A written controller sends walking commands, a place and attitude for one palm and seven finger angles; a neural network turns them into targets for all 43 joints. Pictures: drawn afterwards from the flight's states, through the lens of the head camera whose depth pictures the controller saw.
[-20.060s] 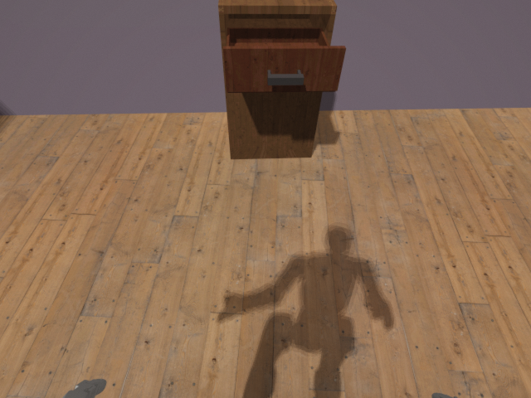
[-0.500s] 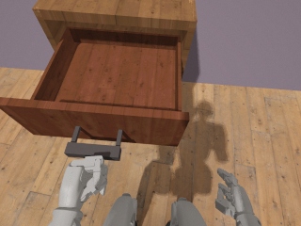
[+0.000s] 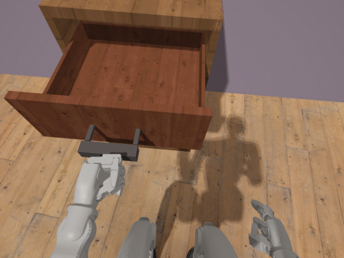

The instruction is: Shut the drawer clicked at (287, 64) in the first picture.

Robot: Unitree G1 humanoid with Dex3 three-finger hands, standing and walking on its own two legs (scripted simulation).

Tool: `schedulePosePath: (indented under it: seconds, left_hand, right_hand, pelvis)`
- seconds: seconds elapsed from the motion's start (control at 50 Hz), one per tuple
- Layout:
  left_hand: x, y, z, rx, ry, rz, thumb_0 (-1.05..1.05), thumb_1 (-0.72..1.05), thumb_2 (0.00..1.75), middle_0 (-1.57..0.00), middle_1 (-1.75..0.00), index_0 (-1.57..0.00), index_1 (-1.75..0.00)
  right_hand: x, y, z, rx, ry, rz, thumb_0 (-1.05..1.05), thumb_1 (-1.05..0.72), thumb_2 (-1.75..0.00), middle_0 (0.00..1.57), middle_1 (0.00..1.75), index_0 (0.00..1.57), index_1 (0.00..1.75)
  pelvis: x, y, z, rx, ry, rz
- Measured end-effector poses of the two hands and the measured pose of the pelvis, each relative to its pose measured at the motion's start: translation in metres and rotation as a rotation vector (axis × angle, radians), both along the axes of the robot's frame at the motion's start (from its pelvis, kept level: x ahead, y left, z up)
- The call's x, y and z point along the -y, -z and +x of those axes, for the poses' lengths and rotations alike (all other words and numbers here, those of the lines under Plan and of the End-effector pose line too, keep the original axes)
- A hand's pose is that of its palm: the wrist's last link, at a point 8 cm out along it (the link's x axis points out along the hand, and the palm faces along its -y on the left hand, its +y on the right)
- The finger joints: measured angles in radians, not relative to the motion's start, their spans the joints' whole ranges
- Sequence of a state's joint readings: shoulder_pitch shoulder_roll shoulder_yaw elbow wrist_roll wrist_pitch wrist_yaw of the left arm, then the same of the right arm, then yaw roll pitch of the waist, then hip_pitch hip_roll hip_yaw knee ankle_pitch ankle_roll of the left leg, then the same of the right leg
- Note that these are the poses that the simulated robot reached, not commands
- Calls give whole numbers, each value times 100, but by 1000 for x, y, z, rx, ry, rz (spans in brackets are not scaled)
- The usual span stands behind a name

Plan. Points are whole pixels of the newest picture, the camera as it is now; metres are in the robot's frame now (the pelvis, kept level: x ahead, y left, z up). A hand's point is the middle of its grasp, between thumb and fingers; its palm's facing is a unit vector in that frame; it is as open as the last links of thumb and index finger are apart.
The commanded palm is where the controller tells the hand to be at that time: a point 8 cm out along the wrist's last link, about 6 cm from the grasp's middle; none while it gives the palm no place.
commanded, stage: push the drawer shut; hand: left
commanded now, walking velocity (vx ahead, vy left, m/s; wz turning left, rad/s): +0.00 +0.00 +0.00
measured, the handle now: (112, 141) +0.36 +0.16 +0.04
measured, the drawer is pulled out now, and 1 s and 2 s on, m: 0.27 0.14 0.01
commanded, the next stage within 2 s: none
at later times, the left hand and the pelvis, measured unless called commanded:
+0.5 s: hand (125, 151) +0.34 +0.12 +0.03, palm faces -0.09 -0.99 -0.04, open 3.0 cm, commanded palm +0.34 +0.17 +0.04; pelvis -0.01 +0.01 +0.01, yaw -1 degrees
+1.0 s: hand (130, 126) +0.40 +0.12 +0.03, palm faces -0.06 -1.00 -0.04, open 2.9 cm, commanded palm +0.40 +0.17 +0.04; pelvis +0.00 +0.01 +0.01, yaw -1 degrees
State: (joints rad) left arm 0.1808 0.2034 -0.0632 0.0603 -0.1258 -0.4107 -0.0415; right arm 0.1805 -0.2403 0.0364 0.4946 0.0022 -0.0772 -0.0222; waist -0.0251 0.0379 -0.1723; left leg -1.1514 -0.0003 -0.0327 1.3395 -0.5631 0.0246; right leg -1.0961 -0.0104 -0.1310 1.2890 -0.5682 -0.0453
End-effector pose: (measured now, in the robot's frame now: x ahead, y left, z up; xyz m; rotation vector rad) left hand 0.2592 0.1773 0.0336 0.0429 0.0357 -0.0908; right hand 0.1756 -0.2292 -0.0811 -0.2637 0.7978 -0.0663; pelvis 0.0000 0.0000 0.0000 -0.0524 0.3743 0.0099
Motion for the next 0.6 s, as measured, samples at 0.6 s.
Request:
schedulePosePath:
  seconds: [0.6]
  left_hand:
    - [-2, 2, 76, 33, 2, -4, -4, 80, 96, -140, -160, -140, -160]
  right_hand:
    - [-2, 6, -40, -141, 54, -20, 1, -90, -90, 20, 30, 21, 30]
  pelvis:
    - [-16, -8, -4, -7, 12, 3]
